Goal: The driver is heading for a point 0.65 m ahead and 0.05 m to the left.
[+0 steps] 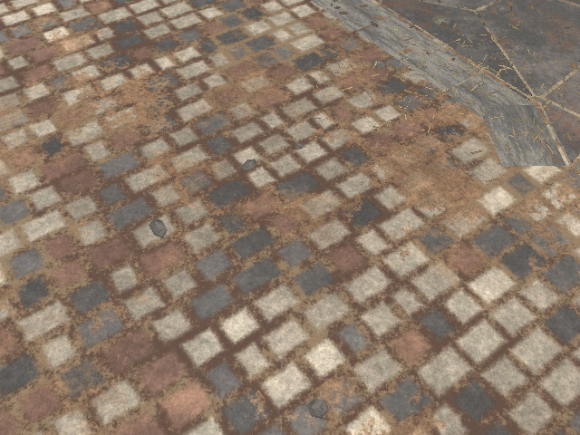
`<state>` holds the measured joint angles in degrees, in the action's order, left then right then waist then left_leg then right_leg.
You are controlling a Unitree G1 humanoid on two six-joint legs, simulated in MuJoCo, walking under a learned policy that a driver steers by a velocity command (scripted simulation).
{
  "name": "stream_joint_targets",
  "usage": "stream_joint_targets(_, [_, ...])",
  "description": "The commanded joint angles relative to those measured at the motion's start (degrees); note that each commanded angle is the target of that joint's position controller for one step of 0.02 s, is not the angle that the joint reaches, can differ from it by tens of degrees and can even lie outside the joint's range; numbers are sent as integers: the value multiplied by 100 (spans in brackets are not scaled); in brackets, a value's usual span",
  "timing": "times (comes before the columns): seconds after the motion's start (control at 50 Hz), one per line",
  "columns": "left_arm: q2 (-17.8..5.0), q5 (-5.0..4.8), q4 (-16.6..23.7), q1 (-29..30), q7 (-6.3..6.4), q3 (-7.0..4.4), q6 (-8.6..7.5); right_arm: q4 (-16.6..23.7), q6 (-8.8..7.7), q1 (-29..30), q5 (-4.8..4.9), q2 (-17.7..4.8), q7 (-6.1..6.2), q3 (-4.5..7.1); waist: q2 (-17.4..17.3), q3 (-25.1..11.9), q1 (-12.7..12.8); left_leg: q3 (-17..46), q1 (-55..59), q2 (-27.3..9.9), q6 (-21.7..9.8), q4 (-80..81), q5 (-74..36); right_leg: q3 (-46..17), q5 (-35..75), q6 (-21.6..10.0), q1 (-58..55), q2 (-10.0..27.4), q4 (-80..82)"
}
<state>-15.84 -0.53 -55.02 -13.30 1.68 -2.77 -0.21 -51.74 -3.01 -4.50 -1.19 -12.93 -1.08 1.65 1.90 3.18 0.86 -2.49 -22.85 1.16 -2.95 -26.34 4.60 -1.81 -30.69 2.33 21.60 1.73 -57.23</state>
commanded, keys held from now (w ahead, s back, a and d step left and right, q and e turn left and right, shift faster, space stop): no key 0.28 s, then w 0.70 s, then w+q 0.02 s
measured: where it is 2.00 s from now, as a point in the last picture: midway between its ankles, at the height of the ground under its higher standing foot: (311, 349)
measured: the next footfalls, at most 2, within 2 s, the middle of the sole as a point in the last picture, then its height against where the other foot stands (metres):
right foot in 0.16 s outside the picture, level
right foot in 0.98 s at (359, 411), level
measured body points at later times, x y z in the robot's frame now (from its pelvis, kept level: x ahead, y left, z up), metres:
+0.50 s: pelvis +0.11 -0.01 +0.00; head +0.11 -0.01 +0.45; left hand +0.11 +0.25 -0.15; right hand +0.19 -0.28 -0.13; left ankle +0.11 +0.09 -0.73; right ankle +0.06 -0.15 -0.73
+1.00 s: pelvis +0.34 -0.04 -0.02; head +0.38 -0.05 +0.43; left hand +0.58 +0.19 -0.10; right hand +0.25 -0.30 -0.16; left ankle +0.13 +0.09 -0.71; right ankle +0.47 -0.14 -0.73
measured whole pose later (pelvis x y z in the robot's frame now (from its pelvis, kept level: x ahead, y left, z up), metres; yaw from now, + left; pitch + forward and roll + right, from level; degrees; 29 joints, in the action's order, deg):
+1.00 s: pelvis +0.34 -0.04 -0.02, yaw +1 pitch +1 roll +0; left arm -13.4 -1.2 -49.5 4.0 -2.1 -3.3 -5.3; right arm -63.3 -2.9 -25.2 0.4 -13.8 0.8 2.9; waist -0.5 2.5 -3.8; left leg -1.0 4.0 -2.0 0.0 -31.8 28.0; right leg 3.5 -5.3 -4.1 29.0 -0.1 -32.9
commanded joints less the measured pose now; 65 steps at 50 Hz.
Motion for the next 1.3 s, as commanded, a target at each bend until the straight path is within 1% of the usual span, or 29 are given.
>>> stream_joint_targets(0.02, [-247, 60, 25, -703, 132, -79, 145, 241, -3, 363, -86, -722, 59, 142, -1013, -836, 220, 1173, 223, -1288, -931, 1229, -522, -7, 428, 60, -532, 236, 832])
stream_joint_targets(0.1, [-223, 112, -78, -602, 84, -72, 169, 90, 80, 360, 48, -778, 137, 135, -847, -948, 252, 1010, 24, -1168, -759, 1296, 1093, 197, 1911, -76, -1409, 124, 2270])
stream_joint_targets(0.16, [-426, 244, 42, -297, 65, -78, 166, -115, 145, 71, 59, -584, 143, 53, -476, -341, 131, 876, -228, -742, -89, 1150, 2609, -184, 2049, -375, -1432, 460, 3351])
stream_joint_targets(0.18, [-819, 149, 5, -120, 79, -165, 149, -115, 181, -129, 54, -612, 167, 90, 172, -79, -187, 525, 109, -382, 91, 1030, 2284, -199, 1045, -509, -673, 434, 3416])
stream_joint_targets(0.22, [-439, 148, -60, 57, 54, -89, 23, -169, 214, -102, 27, -615, 230, 87, 417, -17, -170, 360, 965, -287, 156, 562, 1421, -206, 526, -387, 15, 352, 3786])
stream_joint_targets(0.28, [-338, 121, -138, 113, 26, -60, -126, -342, 230, -287, 36, -588, 255, 90, 327, -216, -186, 307, 1158, -293, 61, 355, 626, -148, 1525, -240, -343, 306, 3675])
stream_joint_targets(0.34, [-530, 21, -270, -199, 55, -129, -109, -433, 237, -268, 134, -614, 251, 127, 263, -256, -47, 26, 820, -50, -2, -31, 1940, -209, 196, -525, -535, 266, 3659])
stream_joint_targets(0.4, [-744, -54, -318, -579, 60, -215, -184, -376, 89, -55, 181, -486, 193, 139, 593, 157, 139, -159, -175, 82, -34, -833, 2155, -1286, -857, -1078, -891, 983, 4188])
stream_joint_targets(0.44, [-854, -105, -376, -687, 51, -274, -292, -325, -73, 23, 213, -427, 117, 143, 814, 338, 141, -33, -589, -93, -151, -1195, 1752, -2049, -393, -1435, -1213, 1584, 4354])
stream_joint_targets(0.48, [-749, -125, -294, -389, 16, -266, -355, -418, -182, -268, 251, -437, 59, 168, 696, 244, -118, -23, -90, -144, -266, -692, 1654, -1734, 581, -1326, -1137, 1495, 4092])
stream_joint_targets(0.52, [-636, -129, -63, 249, -26, -243, -354, -810, -188, -1241, 262, -681, 73, 293, 283, -5, -601, 307, 1681, -247, -370, 102, 1132, -794, 1459, -899, -126, 865, 3298])
stream_joint_targets(0.54, [-278, -95, 144, 469, -36, -154, -416, -977, -188, -1839, 276, -1196, 97, 449, -980, -171, -741, 1769, 2599, -1053, -768, 787, 1472, 265, 1785, -453, 838, 33, 1663])
stream_joint_targets(0.56, [-187, -23, 274, 530, -24, -125, -516, -1092, -203, -2460, 264, -1485, 50, 509, -1926, -397, -958, 3635, 3516, -2050, -1389, 1403, 1111, 323, 330, -237, 1998, -379, 88])
stream_joint_targets(0.6, [-356, -188, 186, 415, -122, -189, -620, -960, -312, -2019, 155, -821, 43, 273, -965, -184, -553, 3125, 3529, -2072, -1268, 1165, 406, -279, 359, -481, 2780, 114, -1220])
stream_joint_targets(0.66, [-307, -130, 188, 637, -194, -234, -626, -853, -296, -1739, 147, -594, 22, 144, -608, -31, -362, 1828, 3050, -1635, -864, 1356, -733, -41, 1446, -579, 2638, 521, -629])
stream_joint_targets(0.76, [95, -68, 539, 1528, -264, -85, -512, -796, -183, -1773, 111, -907, 189, 161, -591, 244, -421, 961, 2092, -1282, -817, 1854, -919, 364, 2504, -257, 1817, 304, 1435])
stream_joint_targets(0.86, [-84, -130, 813, 2154, -361, -41, -486, -962, -188, -2142, 218, -956, 211, 236, -714, 470, -474, 697, 2115, -1464, -738, 2043, -798, 382, 3224, -419, 1198, 137, 2504])
stream_joint_targets(0.92, [-383, -116, 816, 1837, -402, -152, -512, -935, -131, -1984, 220, -1041, 216, 309, -739, 143, -120, 530, 2662, -1623, -562, 1402, -2328, 413, 2921, -694, 620, -22, 2674])
stream_joint_targets(0.96, [-734, -103, 402, 435, -354, -376, -484, -868, -44, -1845, 186, -988, 220, 301, -773, -728, 599, 225, 2398, -1304, -323, -267, -3702, 629, 2715, -947, -1238, -337, 2625])
stream_joint_targets(0.98, [-1045, -58, 165, -592, -303, -483, -458, -750, -20, -1859, 106, -834, 213, 227, -363, -1404, 951, 81, 1193, -1022, -153, -1941, -2381, -312, 2383, -1244, -2918, 472, 2524])
stream_joint_targets(1.0, [-1458, 8, 36, -1090, -318, -542, -448, -710, -119, -2634, 133, 56, 144, -12, 1213, -2362, 526, 151, -884, 112, 216, -4231, 1577, -3262, 749, -2193, -4679, 1998, 3358])
stream_joint_targets(1.02, [-956, -26, 56, -936, -333, -384, -471, -747, -266, -2232, 272, -350, 107, 83, 895, -2234, 691, 1055, -1470, 79, 76, -5054, 2739, -4142, 6, -2034, -4363, 2044, 4186])
stream_joint_targets(1.04, [-746, -34, 153, -324, -320, -303, -527, -515, -350, -1661, 449, -750, 101, 209, 710, -1255, 544, 999, -1932, -215, -52, -5271, 2360, -3268, 126, -1718, -3496, 1932, 4310])
stream_joint_targets(1.06, [-554, -3, 271, 213, -320, -234, -580, -443, -365, -1386, 459, -817, 152, 232, 280, -802, 325, 870, -1717, -558, -110, -5020, 1789, -2457, 753, -1545, -2571, 1758, 4452])
stream_joint_targets(1.08, [-358, 59, 274, 523, -346, -183, -636, -451, -322, -1301, 372, -770, 208, 284, 120, -507, 126, 826, -1415, -762, -116, -4679, 1420, -1808, 1318, -1409, -1808, 1558, 4614])
stream_joint_targets(1.12, [-141, 137, 198, 702, -367, -131, -686, -549, -132, -1632, 334, -502, 231, 315, 348, -421, -193, 904, -747, -979, -138, -4269, 1134, -980, 1722, -1235, -1074, 1264, 4886])
stream_joint_targets(1.18, [-328, 156, 42, 454, -277, -160, -713, -419, 34, -1349, 316, -434, 264, 357, 180, -79, -240, 915, -1022, -985, -50, -3834, 769, -380, 2327, -1332, -738, 1225, 5180])
stream_joint_targets(1.24, [-446, 209, -64, 244, -168, -151, -673, -233, 1, -954, 173, -415, 237, 365, 37, 2, -273, 856, -1258, -837, 118, -2797, 11, 238, 4408, -1368, -886, 1103, 4944])
stream_joint_targets(1.3, [-489, 156, -99, 141, -84, -115, -581, -55, -45, -328, 94, -195, 116, 237, 49, -98, -102, 316, -668, -702, 176, -1514, -833, 788, 5179, -1225, -834, 842, 4766])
